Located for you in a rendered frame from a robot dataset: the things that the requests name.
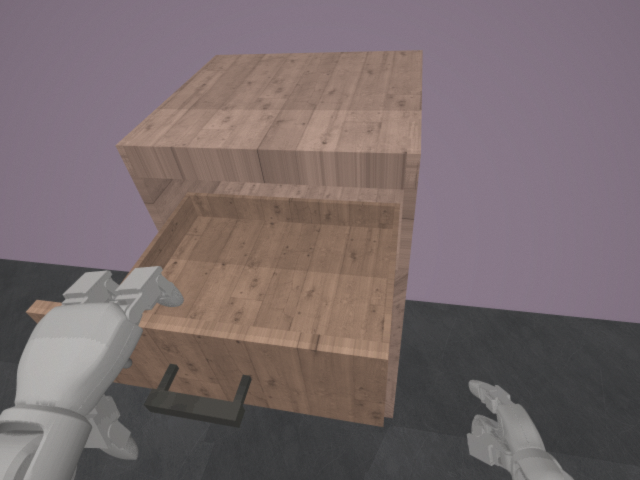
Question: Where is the robot left hand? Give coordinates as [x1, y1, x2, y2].
[14, 266, 184, 460]

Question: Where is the handle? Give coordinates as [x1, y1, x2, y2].
[144, 364, 252, 428]

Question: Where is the cabinet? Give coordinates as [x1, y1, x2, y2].
[115, 50, 423, 418]

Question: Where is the robot left forearm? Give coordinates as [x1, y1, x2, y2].
[0, 404, 92, 480]

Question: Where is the robot right forearm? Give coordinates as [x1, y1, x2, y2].
[511, 448, 574, 480]

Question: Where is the robot right hand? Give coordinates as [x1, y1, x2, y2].
[467, 380, 546, 474]

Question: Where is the drawer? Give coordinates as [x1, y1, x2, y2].
[26, 192, 400, 427]

